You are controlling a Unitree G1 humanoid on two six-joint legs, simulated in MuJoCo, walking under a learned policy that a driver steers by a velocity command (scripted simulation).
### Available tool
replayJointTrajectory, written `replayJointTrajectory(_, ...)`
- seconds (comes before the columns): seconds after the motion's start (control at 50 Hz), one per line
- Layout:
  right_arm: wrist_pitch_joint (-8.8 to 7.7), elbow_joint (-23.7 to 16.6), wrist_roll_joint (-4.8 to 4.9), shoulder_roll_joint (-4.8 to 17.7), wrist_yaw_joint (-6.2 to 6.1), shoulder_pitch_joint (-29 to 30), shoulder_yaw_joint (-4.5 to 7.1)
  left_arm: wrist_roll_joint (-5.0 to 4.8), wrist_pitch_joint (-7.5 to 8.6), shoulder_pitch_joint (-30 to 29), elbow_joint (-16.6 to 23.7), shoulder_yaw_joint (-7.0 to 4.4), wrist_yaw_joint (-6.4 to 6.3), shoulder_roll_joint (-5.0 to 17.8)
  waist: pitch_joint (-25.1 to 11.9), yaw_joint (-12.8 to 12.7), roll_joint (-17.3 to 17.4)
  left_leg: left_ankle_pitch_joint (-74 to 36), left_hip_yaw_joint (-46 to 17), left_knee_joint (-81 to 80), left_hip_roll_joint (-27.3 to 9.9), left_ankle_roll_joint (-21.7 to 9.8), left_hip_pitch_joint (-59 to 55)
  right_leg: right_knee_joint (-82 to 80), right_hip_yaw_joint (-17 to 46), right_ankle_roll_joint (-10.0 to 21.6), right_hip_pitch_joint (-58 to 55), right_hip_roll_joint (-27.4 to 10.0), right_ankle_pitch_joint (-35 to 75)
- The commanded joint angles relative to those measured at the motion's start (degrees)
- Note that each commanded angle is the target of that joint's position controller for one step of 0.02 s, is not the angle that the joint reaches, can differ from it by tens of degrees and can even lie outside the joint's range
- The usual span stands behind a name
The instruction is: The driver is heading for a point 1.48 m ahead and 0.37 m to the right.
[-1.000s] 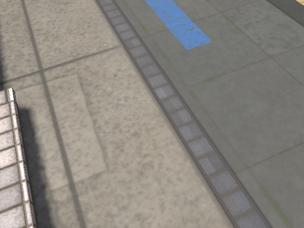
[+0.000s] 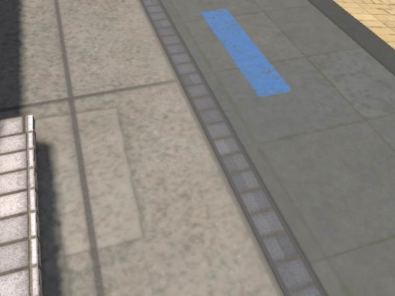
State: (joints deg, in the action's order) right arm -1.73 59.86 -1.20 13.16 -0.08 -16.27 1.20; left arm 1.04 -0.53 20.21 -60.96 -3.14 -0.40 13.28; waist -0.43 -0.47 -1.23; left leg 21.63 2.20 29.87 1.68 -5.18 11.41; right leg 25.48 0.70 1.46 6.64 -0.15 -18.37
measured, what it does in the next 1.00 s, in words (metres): walks ahead: right foot, then left foot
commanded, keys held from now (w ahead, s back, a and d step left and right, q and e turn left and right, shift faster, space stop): w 1.00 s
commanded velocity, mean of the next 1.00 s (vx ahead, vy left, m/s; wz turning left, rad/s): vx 0.46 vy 0.00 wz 0.00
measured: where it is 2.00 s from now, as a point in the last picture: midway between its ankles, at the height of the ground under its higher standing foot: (216, 171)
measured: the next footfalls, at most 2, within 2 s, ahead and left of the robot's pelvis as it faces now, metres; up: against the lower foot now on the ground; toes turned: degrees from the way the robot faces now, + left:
right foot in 0.44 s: +0.37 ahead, -0.08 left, +0.00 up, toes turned -4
left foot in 1.00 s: +0.69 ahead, +0.07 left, +0.00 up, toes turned +4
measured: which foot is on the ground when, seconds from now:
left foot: down 0.00-0.46, up 0.48-0.98, down 1.00-1.00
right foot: down 0.00-0.00, up 0.02-0.42, down 0.44-1.00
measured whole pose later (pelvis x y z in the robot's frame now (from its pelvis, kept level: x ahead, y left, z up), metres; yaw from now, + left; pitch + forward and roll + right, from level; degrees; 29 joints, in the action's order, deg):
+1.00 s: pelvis +0.52 -0.01 -0.02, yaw +0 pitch +1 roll -1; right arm -4.3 51.1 -1.8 10.3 0.8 1.0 1.1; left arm 1.4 4.9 27.8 -62.7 -1.2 -0.9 10.4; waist 3.8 -3.7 0.1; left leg 4.9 6.0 28.7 1.1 -6.9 25.7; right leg 22.1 -3.8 4.0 -6.1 3.5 -26.1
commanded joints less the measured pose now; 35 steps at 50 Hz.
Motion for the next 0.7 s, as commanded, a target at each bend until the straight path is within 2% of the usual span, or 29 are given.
replayJointTrajectory(0.02, -1.9, 2.7, -0.56, 6.8, -0.88, -15.8, 1.8, 0.04, 1.71, -10.4, 6.3, -0.53, 0.45, 3.8, 7.2, 8.6, 8.6, 10.2, -16.3, -16.8, -9.7, -2.4, -20.0, 8.8, 1.7, 4.5, 28.6, -1.8, -14.9)
replayJointTrajectory(0.04, -2.09, 3.8, -0.04, 12.2, -0.7, -21.2, 3.06, 0.21, 2.2, -11.9, 8.7, 0.18, 0.83, 1.3, 7.1, 9.2, 19.0, 23.8, -39.2, -26.2, -21.8, -7.5, -20.9, 23.8, -3.8, 3.6, 37.7, 4.1, -13.9)
replayJointTrajectory(0.06, -1.89, 3.3, -0.3, 10.3, -0.84, -17.1, 2.67, 1.48, 2.45, -12.5, 8.8, -0.62, 1.02, 5.0, 10.8, 6.0, 10.3, 22.3, -39.1, -25.3, -23.2, -9.5, -15.6, 32.1, 1.1, 4.7, 38.7, 0.4, -10.8)
replayJointTrajectory(0.08, -2.3, 1.2, -0.22, 8.1, -0.73, -11.9, 2.12, 1.03, 3.0, -11.6, 8.0, -0.56, 1.68, 4.6, 11.2, 3.2, 6.0, 17.7, -33.5, -24.5, -20.5, -8.7, -13.6, 34.1, 2.3, 5.1, 38.3, -1.6, -5.4)
replayJointTrajectory(0.1, -2.88, 0.2, -0.07, 6.8, -0.7, -9.2, 1.8, 0.67, 3.56, -10.2, 7.1, -0.38, 2.22, 3.9, 10.2, 1.7, 4.7, 10.0, -27.9, -24.8, -17.8, -7.4, -13.6, 34.1, 1.8, 4.6, 36.9, -3.0, -1.3)
replayJointTrajectory(0.12, -3.38, -0.3, 0.1, 6.0, -0.82, -8.4, 1.49, 0.99, 3.74, -10.2, 6.7, -0.51, 2.62, 4.0, 8.8, 1.0, 4.1, 3.1, -23.8, -25.0, -16.1, -6.6, -14.3, 33.4, 0.9, 3.9, 35.8, -3.7, 1.6)
replayJointTrajectory(0.16, -4.06, 0.7, 0.29, 4.2, -1.01, -10.7, 0.87, 1.46, 3.27, -10.8, 6.6, -0.4, 3.03, 3.4, 6.7, 1.1, 4.7, -12.4, -17.0, -23.8, -13.7, -5.9, -16.1, 33.0, -1.4, 2.1, 35.0, -3.6, 4.7)
replayJointTrajectory(0.2, -4.21, 2.1, 0.63, 3.6, -1.17, -14.1, 0.54, 1.37, 2.78, -14.1, 8.1, -0.06, 3.03, 2.4, 6.4, 1.6, 5.4, -24.6, -13.0, -22.2, -13.0, -6.1, -17.2, 31.6, -3.2, 0.7, 36.5, -3.3, 6.0)
replayJointTrajectory(0.26, -4.01, 2.7, 0.42, 3.4, -1.28, -15.1, 0.06, 0.85, 2.6, -22.1, 11.6, 0.79, 2.98, 1.4, 7.8, 2.8, 6.3, -31.5, -9.0, -22.1, -11.5, -6.2, -14.2, 22.9, -5.9, -0.3, 34.9, -2.3, 8.9)
replayJointTrajectory(0.3, -4.02, 2.9, 0.32, 3.9, -1.34, -15.7, -0.01, 0.43, 2.53, -25.9, 13.5, 1.37, 2.98, 0.8, 8.7, 3.5, 7.4, -34.3, -7.7, -22.4, -11.5, -6.1, -12.1, 16.0, -7.2, 0.4, 30.7, -1.2, 11.3)
replayJointTrajectory(0.34, -4.13, 3.2, 0.33, 4.9, -1.36, -15.3, 0.1, 0.17, 2.48, -26.3, 14.5, 1.38, 2.67, 1.4, 8.7, 2.9, 7.9, -39.6, -7.0, -22.0, -12.7, -5.8, -12.2, 11.6, -7.8, 2.1, 26.2, -0.3, 12.4)
replayJointTrajectory(0.38, -4.35, 3.0, 0.51, 5.9, -1.31, -13.2, 0.27, 0.18, 2.72, -22.2, 13.9, 0.73, 1.94, 3.0, 6.4, 0.1, 7.5, -54.5, -5.3, -16.6, -13.4, -4.6, -13.5, 9.4, -8.2, 4.6, 18.7, 1.7, 11.6)
replayJointTrajectory(0.4, -4.36, 2.8, 0.49, 6.8, -1.41, -12.3, 0.58, 0.18, 2.94, -16.9, 12.4, 0.02, 1.42, 4.3, 3.4, -2.4, 7.0, -62.3, -4.5, -10.2, -13.4, -3.8, -14.7, 8.6, -8.2, 5.7, 13.3, 3.2, 10.3)
replayJointTrajectory(0.42, -4.13, 2.6, 0.58, 7.4, -1.41, -11.2, 0.81, 0.14, 3.35, -8.4, 9.5, -0.75, 0.93, 5.4, -1.0, -6.0, 6.3, -64.7, -3.4, -0.3, -12.5, -2.9, -14.0, 5.7, -8.3, 6.8, 4.3, 4.4, 11.1)
replayJointTrajectory(0.44, -4.03, 2.3, 0.71, 7.3, -1.22, -10.6, 0.76, 0.69, 3.74, 0.4, 6.7, -1.73, 0.3, 7.1, -5.3, -9.4, 5.3, -55.5, -2.3, 11.9, -10.4, -2.1, -7.1, 3.4, -5.5, 7.9, -8.0, 1.8, 10.3)
replayJointTrajectory(0.46, -3.91, 0.9, 0.51, 3.4, -0.97, -12.8, 0.03, 1.96, 3.99, 8.7, 5.4, -3.01, -0.12, 12.2, -12.0, -10.1, -2.6, -27.0, 0.2, 31.1, -5.9, -1.6, 3.3, 1.7, 12.4, 10.2, -19.1, -13.5, -2.1)
replayJointTrajectory(0.48, -3.89, 0.8, 1.76, 0.1, -0.16, -17.8, 0.1, 1.2, 3.46, 6.8, 5.6, -3.35, 0.53, 13.9, -15.8, -5.6, -12.9, 6.8, -3.4, 48.7, 4.3, -0.2, 19.7, -10.6, 42.4, 17.6, -25.1, -23.6, -9.3)
replayJointTrajectory(0.5, -3.62, -0.2, 0.48, 4.3, -0.31, -12.9, 1.05, -0.48, 3.42, -1.2, 6.7, -2.97, 0.93, 11.3, -6.7, -3.1, -4.9, 1.7, -7.1, 50.9, -0.5, -1.2, 24.7, -13.5, 37.9, 16.5, -16.6, -21.3, -14.2)
replayJointTrajectory(0.52, -3.81, -1.6, 0.16, 5.0, 0.01, -7.7, 1.4, -0.81, 3.86, -6.4, 7.9, -1.8, 1.13, 6.8, -0.2, -2.0, -0.8, -3.7, -6.3, 48.3, -3.1, -1.5, 24.7, -14.3, 28.7, 15.4, -8.0, -19.5, -10.6)
replayJointTrajectory(0.54, -3.89, -1.9, 0.24, 3.6, 0.15, -5.9, 1.31, -0.36, 4.51, -7.7, 7.4, -1.13, 1.27, 4.2, 3.4, -0.4, 1.5, -6.1, -6.0, 44.9, -5.0, -1.4, 22.4, -15.9, 22.5, 14.0, -1.4, -16.9, -2.3)
replayJointTrajectory(0.58, -2.47, -1.8, -0.92, 1.5, 0.72, -6.7, 1.11, 0.03, 5.67, -6.6, 5.7, -0.08, 0.93, 1.7, 3.6, 2.4, 0.4, -7.1, -6.0, 39.7, -6.9, -0.5, 16.9, -16.8, 14.1, 11.5, 4.6, -13.1, 7.7)
replayJointTrajectory(0.64, -1.05, -2.9, -1.04, 0.9, 1.16, -4.2, 1.29, -0.05, 6.84, -1.7, 3.6, -0.13, 0.76, 3.2, 4.0, 3.0, -0.5, -8.9, -4.0, 35.4, -7.3, 0.9, 19.3, -17.6, 8.8, 11.4, 4.6, -11.4, 16.8)
replayJointTrajectory(0.7, -0.61, -6.0, -1.03, 1.7, 1.46, 4.7, 1.36, -0.33, 6.8, 2.2, 2.7, 0.0, 0.67, 3.9, 6.0, 1.4, -0.6, -15.0, -1.8, 28.3, -8.2, 2.5, 25.9, -19.1, 5.6, 10.5, 2.0, -10.0, 21.0)
Over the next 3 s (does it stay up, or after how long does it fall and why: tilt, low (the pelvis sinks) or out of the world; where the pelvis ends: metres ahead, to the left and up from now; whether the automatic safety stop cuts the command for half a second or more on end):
stays up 1.38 -0.34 0.00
